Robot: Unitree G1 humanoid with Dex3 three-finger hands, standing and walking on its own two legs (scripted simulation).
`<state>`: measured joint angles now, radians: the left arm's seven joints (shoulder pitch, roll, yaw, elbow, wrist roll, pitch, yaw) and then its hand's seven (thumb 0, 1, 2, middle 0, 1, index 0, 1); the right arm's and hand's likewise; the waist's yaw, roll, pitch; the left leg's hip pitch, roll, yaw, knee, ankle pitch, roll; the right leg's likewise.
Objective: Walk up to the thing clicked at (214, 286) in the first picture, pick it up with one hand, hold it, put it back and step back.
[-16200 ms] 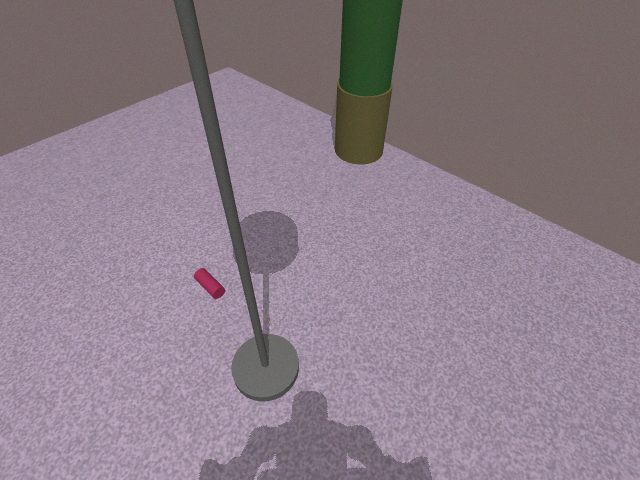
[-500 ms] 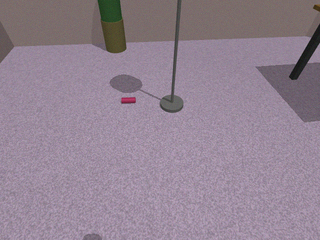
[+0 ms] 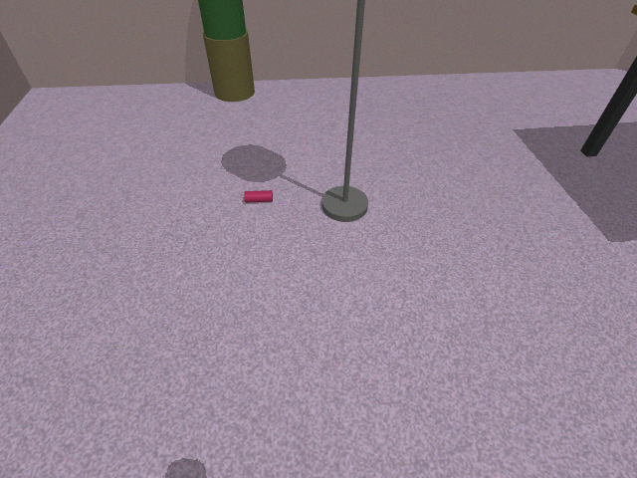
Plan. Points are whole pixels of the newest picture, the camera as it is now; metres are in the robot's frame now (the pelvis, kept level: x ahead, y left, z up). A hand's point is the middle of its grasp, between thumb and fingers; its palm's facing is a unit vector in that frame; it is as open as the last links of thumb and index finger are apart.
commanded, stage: stand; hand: left
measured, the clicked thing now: (258, 196) +1.49 +0.28 -0.76
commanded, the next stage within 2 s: walk up in 0.02 s
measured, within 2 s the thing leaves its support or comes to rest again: neither
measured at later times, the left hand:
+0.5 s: hand out of the picture +0.10 +0.30 -0.17, palm faces +0.05 -0.92 -0.39, open 7.4 cm
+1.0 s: hand (163, 322) +0.42 +0.28 -0.13, palm faces -0.05 -0.90 -0.43, open 7.4 cm
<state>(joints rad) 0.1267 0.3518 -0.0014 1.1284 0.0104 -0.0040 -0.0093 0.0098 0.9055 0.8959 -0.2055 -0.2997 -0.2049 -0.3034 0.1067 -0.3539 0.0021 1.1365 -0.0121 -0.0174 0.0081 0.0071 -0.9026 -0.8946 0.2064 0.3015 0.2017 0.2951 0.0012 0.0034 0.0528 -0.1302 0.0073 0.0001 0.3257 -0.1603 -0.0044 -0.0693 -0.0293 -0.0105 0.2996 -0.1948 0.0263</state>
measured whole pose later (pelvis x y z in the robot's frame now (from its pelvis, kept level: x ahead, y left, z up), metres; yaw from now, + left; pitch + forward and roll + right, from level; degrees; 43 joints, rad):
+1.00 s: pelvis +0.36 -0.02 -0.02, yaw +0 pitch -2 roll +2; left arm 0.29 0.45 0.08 0.93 0.02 -0.05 -0.10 0.01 0.91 0.90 -0.20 -0.30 -0.20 -0.30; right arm 0.35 -0.45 -0.08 0.90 -0.02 -0.06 0.07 0.01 -0.90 -0.89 0.21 0.30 0.20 0.30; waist -0.02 0.02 0.02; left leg -0.10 0.04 0.09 0.53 -0.40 0.00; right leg -0.38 -0.09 -0.04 0.58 -0.17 -0.01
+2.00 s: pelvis +0.77 -0.04 -0.03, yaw +2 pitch -3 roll +0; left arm 0.25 0.39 0.05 0.87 0.02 -0.07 -0.06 0.01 0.91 0.90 -0.20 -0.30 -0.20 -0.30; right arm 0.37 -0.43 -0.06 0.86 -0.01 -0.04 0.05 0.01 -0.90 -0.89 0.21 0.30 0.20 0.30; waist -0.04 0.07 0.10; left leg -0.13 0.05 0.06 0.71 -0.47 0.03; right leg -0.37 -0.02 -0.06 0.59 -0.16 -0.02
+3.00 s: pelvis +0.99 +0.01 -0.03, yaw +1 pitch -3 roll +1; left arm 0.17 0.36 0.00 0.92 0.01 -0.03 -0.01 0.01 0.91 0.90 -0.21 -0.30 -0.20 -0.30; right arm 0.19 -0.38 -0.02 0.90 0.01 0.00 0.00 0.01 -0.90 -0.89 0.21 0.30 0.20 0.29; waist 0.01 0.04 0.16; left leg -0.28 0.01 0.03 0.76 -0.54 0.02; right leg -0.38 -0.02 -0.02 0.63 -0.20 -0.03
